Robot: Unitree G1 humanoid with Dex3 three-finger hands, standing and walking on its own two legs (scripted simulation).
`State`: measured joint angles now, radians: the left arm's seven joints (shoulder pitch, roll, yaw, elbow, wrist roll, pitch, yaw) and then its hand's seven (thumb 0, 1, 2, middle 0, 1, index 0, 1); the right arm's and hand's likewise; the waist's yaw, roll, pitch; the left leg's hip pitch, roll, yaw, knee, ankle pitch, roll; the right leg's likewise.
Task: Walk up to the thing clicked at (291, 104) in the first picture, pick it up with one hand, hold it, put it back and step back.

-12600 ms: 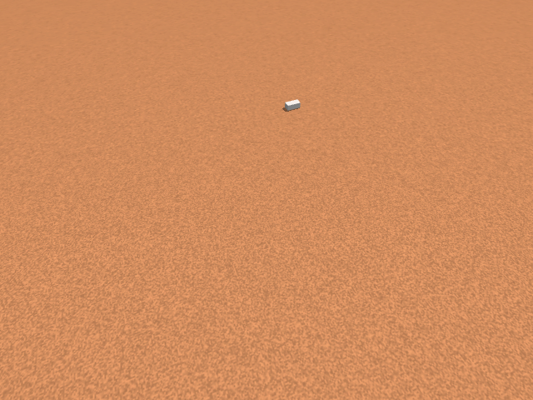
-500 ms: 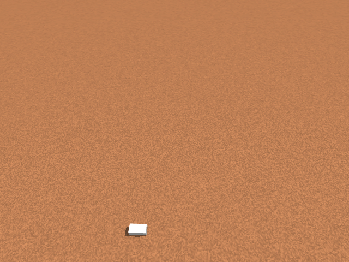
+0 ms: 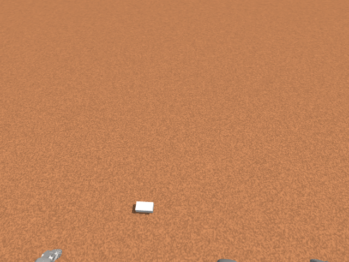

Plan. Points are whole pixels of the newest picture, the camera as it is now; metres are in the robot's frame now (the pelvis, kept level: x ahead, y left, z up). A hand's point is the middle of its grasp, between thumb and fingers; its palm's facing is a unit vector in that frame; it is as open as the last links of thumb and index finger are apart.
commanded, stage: walk up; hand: left
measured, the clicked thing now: (144, 207) +0.46 +0.20 -0.73
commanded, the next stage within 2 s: stand in 1.68 s
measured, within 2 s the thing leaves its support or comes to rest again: neither
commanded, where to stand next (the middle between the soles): +0.07 -0.03 m, yaw -2 degrees
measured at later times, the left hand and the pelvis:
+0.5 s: hand out of the picture +0.12 +0.20 -0.15, palm faces -0.08 -0.93 -0.35, open 7.4 cm; pelvis +0.00 -0.05 -0.01, yaw -2 degrees
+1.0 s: hand out of the picture +0.03 +0.30 -0.16, palm faces -0.03 -0.91 -0.42, open 7.4 cm; pelvis -0.03 -0.01 -0.01, yaw -2 degrees
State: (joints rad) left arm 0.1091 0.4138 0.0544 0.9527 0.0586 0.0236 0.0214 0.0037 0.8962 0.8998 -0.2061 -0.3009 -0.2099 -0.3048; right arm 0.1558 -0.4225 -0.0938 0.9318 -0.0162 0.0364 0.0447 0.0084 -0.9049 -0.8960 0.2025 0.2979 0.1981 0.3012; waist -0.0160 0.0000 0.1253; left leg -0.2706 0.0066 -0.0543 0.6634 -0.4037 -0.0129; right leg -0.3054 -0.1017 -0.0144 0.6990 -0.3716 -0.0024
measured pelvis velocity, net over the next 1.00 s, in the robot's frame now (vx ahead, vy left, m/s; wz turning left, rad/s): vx -0.03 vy -0.01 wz -0.04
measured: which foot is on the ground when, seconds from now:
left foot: down 0.00-0.38, up 0.40-0.74, down 0.76-1.00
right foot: down 0.00-0.00, up 0.02-0.36, down 0.38-0.78, up 0.80-1.00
